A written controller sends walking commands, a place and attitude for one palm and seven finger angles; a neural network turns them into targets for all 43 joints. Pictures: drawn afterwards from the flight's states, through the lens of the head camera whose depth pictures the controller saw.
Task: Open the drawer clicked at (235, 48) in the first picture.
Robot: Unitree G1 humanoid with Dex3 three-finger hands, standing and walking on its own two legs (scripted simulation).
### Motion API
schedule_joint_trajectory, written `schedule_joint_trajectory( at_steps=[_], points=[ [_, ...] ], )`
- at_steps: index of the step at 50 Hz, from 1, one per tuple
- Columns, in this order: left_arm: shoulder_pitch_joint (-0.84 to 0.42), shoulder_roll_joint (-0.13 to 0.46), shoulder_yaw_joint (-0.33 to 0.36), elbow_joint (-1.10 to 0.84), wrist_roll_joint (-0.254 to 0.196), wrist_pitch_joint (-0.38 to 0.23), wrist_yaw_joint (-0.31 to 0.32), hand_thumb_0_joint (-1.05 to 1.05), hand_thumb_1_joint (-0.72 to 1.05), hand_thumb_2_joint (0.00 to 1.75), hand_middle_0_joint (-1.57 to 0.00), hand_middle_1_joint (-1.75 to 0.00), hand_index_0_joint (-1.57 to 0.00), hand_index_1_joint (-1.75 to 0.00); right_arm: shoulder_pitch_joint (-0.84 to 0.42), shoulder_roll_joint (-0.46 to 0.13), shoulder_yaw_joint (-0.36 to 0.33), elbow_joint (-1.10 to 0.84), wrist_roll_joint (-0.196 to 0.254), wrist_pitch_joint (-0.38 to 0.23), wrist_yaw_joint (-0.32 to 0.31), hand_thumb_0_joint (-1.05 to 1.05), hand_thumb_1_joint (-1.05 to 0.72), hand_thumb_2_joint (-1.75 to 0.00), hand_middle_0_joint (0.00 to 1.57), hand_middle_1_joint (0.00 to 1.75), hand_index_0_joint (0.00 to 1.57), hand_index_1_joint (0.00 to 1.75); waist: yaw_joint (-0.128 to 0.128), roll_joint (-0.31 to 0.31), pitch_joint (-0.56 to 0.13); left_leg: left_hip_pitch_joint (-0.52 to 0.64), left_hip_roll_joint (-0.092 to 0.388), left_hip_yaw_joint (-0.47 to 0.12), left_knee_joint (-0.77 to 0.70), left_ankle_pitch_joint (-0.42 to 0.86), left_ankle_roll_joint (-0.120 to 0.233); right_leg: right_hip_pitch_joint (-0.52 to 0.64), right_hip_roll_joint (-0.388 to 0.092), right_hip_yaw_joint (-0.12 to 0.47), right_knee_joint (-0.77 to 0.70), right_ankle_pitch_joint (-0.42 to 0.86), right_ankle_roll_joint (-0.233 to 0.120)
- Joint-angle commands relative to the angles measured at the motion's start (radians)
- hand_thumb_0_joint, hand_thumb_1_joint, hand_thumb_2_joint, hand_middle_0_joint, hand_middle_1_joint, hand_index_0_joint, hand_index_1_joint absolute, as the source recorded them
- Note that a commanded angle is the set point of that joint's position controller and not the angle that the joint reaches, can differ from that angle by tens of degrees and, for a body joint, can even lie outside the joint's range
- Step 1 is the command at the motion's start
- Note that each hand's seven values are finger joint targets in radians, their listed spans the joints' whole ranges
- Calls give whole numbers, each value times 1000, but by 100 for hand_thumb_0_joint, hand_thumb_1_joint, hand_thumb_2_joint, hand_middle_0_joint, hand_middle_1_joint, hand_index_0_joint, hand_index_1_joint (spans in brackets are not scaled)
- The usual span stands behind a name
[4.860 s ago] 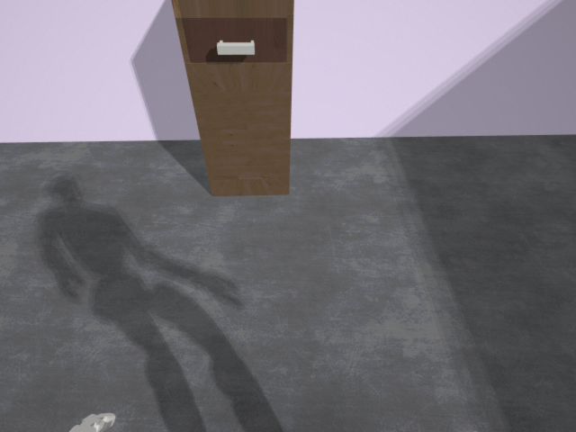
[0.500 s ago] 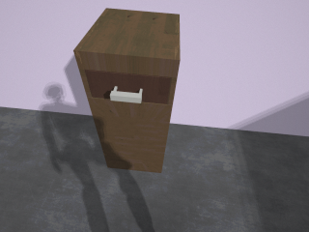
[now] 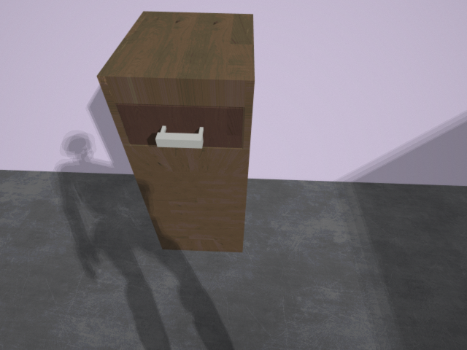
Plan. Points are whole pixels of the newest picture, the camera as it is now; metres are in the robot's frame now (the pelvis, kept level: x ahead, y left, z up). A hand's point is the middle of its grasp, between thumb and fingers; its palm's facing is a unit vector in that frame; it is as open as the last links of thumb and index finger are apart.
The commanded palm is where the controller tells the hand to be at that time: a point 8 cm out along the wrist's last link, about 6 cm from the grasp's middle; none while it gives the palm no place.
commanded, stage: look again from close up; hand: left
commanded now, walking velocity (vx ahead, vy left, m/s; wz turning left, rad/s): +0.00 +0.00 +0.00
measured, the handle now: (181, 134) +0.64 +0.18 -0.03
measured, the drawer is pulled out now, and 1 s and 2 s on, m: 0.00 0.00 0.00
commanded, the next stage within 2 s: shuffle to correct the standing spot in 0.58 s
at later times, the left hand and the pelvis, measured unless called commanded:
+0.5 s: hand out of the picture +0.03 +0.21 -0.18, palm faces +0.03 -0.98 -0.22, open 7.4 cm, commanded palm none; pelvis +0.01 +0.03 -0.01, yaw +0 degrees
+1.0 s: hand out of the picture +0.03 +0.17 -0.18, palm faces +0.05 -0.98 -0.19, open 7.4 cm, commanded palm none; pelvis +0.06 +0.00 -0.02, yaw +0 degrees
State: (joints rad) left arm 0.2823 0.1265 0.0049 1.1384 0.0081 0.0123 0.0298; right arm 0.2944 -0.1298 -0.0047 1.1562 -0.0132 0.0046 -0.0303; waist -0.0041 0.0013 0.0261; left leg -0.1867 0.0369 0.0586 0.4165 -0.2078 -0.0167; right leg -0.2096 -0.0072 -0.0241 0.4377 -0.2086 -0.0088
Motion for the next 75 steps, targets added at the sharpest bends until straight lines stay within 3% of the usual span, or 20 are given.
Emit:
schedule_joint_trajectory(
  at_steps=[1, 4, 5, 6, 8, 14, 34, 43, 48, 50, 52, 55, 57, 58, 60, 63, 67, 70, 72, 75],
  points=[
    [58, 104, 21, -28, 1, -16, 6, 0, 90, 90, -20, -30, -20, -30, 74, -80, -15, -23, -1, -11, -4, 0, -90, -90, 20, 30, 20, 30, 4, -2, 70, -52, 55, -76, -96, -88, 29, -62, -86, 106, -136, -120, -10],
    [64, 95, 21, -30, 0, -18, 7, 0, 90, 90, -20, -30, -20, -30, 82, -77, -14, -24, -1, -15, -5, 0, -90, -90, 20, 30, 20, 30, 5, 11, 61, -47, 63, -81, -100, -72, 31, -54, -83, 95, -122, -77, -11],
    [147, 132, 10, -7, 13, -45, 45, 0, 90, 90, -20, -30, -20, -30, -59, -117, -15, -102, 4, -31, 9, 0, -90, -90, 20, 30, 20, 30, 60, -20, 86, -120, 66, -29, 134, -32, -6, -34, -150, 139, -94, 242, -8],
    [88, 175, 14, -56, 10, -58, 35, 0, 90, 90, -20, -30, -20, -30, 30, -63, -12, -127, 3, -18, 15, 0, -90, -90, 20, 30, 20, 30, -19, -20, -14, -66, 17, -42, 137, -153, 2, -61, -203, 214, -141, -38, -54],
    [9, 176, 24, -99, 10, -54, 22, 0, 90, 90, -20, -30, -20, -30, 104, -77, -10, -133, -11, -10, 26, 0, -90, -90, 20, 30, 20, 30, -47, -15, -18, -26, 16, -42, 130, -121, 26, -165, -152, 154, -117, -326, -68],
    [63, 104, 9, -101, 6, -39, 6, 0, 90, 90, -20, -30, -20, -30, 82, -119, -5, -161, -11, -34, 13, 0, -90, -90, 20, 30, 20, 30, 5, 61, 51, -191, 89, -158, -81, -166, 67, -32, -51, 35, 44, -87, -34],
    [64, 122, 13, -79, 7, -38, 6, 0, 90, 90, -20, -30, -20, -30, 36, -129, 0, -104, -1, -44, 1, 0, -90, -90, 20, 30, 20, 30, 3, -4, 9, -26, 68, -80, -30, 108, 57, 4, -91, 64, 3, 115, -16],
    [103, 98, 28, -86, 24, -37, -25, 0, 90, 90, -20, -30, -20, -30, 38, -167, -32, -119, -14, -33, 8, 0, -90, -90, 20, 30, 20, 30, 5, 69, 117, -102, 133, -162, -100, -333, 115, -105, -28, 9, 99, -186, -44],
    [241, 167, 56, -41, 17, -64, -15, 0, 90, 90, -20, -30, -20, -30, -3, -85, -18, -153, -9, -52, 13, 0, -90, -90, 20, 30, 20, 30, 45, -246, 50, -298, -28, 54, 324, -206, 56, 133, -216, 323, -87, 44, -145],
    [291, 163, 60, -23, 22, -74, -4, 0, 90, 90, -20, -30, -20, -30, -92, -78, -17, -182, -7, -60, 17, 0, -90, -90, 20, 30, 20, 30, 77, -196, 64, -435, -9, 24, 492, -358, 56, 212, -309, 400, -108, 318, -242],
    [240, 162, 60, -35, 29, -76, 5, 0, 90, 90, -20, -30, -20, -30, -71, -63, -18, -177, 0, -69, 25, 0, -90, -90, 20, 30, 20, 30, 38, -117, 29, -377, 22, -11, 410, -366, 67, 206, -297, 302, -48, 382, -238],
    [134, 136, 52, -55, 10, -65, -5, 0, 90, 90, -20, -30, -20, -30, 109, -61, -17, -100, -5, -71, 18, 0, -90, -90, 20, 30, 20, 30, -61, -89, -8, 61, -20, 50, 55, -55, 65, -59, -136, 98, 101, 216, -123],
    [113, 62, 36, -106, 9, -65, -15, 0, 90, 90, -20, -30, -20, -30, 309, -228, -54, -54, -22, -73, -2, 0, -90, -90, 20, 30, 20, 30, -111, 301, -54, 301, 403, -501, -138, 160, 243, -420, 19, -56, 584, -359, -31],
    [50, 93, 46, -126, 18, -61, -16, 0, 90, 90, -20, -30, -20, -30, 301, -231, -53, -58, -22, -63, -7, 0, -90, -90, 20, 30, 20, 30, -115, 176, -10, 246, 442, -505, -142, 161, 301, -473, -10, 0, 714, -373, -46],
    [-2, 71, 51, -123, 23, -57, -28, 0, 90, 90, -20, -30, -20, -30, 194, -158, -35, -85, -23, -69, -10, 0, -90, -90, 20, 30, 20, 30, -65, 123, 109, 107, 375, -362, -141, 284, 279, -506, -77, 27, 783, -252, -33],
    [65, 20, 39, -97, 13, -34, -25, 0, 90, 90, -20, -30, -20, -30, 73, -132, -17, -119, -20, -79, -17, 0, -90, -90, 20, 30, 20, 30, 9, 137, 64, 12, 264, -83, -95, 658, 201, -316, -82, -8, 579, -189, 0],
    [88, 23, 31, -104, 11, -32, -11, 0, 90, 90, -20, -30, -20, -30, 23, -162, -31, -125, -12, -54, -15, 0, -90, -90, 20, 30, 20, 30, 27, 136, 7, 18, 202, -6, 3, 651, 143, -105, -32, -82, 197, 4, 11],
    [157, 165, 61, -111, 21, -46, 2, 0, 90, 90, -20, -30, -20, -30, 66, -139, -53, -133, -2, -31, -4, 0, -90, -90, 20, 30, 20, 30, 47, -13, -72, -72, 103, 23, 183, 247, 51, 106, -150, 17, 108, 575, 0],
    [190, 253, 79, -118, 14, -48, 11, 0, 90, 90, -20, -30, -20, -30, 105, -76, -59, -149, 15, -8, -8, 0, -90, -90, 20, 30, 20, 30, 56, -279, -189, -193, -42, 25, 508, -450, 3, 211, -428, 261, 68, 1151, -189],
    [82, 215, 77, -160, 18, -34, 23, 0, 90, 90, -20, -30, -20, -30, -11, -86, -63, -164, 8, 10, 2, 0, -90, -90, 20, 30, 20, 30, 57, -225, -117, -325, -32, -77, 796, -388, -1, 152, -376, 208, 46, 992, -208]
  ],
)
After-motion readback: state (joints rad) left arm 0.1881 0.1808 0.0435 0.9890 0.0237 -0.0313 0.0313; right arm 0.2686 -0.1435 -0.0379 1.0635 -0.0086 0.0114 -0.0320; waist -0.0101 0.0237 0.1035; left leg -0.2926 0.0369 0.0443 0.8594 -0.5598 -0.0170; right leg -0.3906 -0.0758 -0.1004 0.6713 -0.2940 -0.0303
